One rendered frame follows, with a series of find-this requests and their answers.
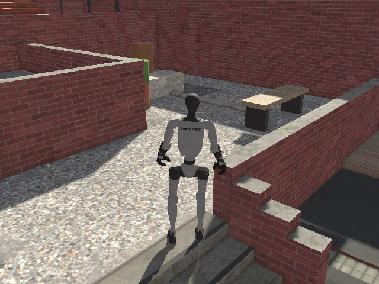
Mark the robot left hand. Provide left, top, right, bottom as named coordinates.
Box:
left=157, top=156, right=170, bottom=166

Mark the right robot forearm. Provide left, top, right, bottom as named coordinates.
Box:
left=213, top=144, right=224, bottom=165

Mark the robot left upper arm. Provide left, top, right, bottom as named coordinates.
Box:
left=162, top=118, right=179, bottom=150

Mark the robot right upper arm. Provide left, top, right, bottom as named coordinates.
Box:
left=204, top=120, right=219, bottom=153

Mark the left robot forearm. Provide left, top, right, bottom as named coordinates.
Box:
left=158, top=142, right=167, bottom=159

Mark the left robot thigh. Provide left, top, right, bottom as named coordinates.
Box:
left=169, top=164, right=181, bottom=205

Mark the robot right foot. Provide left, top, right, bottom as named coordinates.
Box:
left=195, top=226, right=204, bottom=240

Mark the robot right hand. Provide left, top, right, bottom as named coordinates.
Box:
left=213, top=162, right=226, bottom=175

